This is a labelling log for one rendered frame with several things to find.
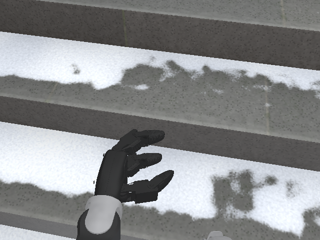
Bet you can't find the robot left forearm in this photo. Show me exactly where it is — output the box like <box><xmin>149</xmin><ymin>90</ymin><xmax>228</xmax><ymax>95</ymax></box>
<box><xmin>76</xmin><ymin>195</ymin><xmax>123</xmax><ymax>240</ymax></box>

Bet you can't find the left robot hand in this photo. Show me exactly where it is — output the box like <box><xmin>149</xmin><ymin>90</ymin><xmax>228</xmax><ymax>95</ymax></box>
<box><xmin>93</xmin><ymin>129</ymin><xmax>174</xmax><ymax>204</ymax></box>

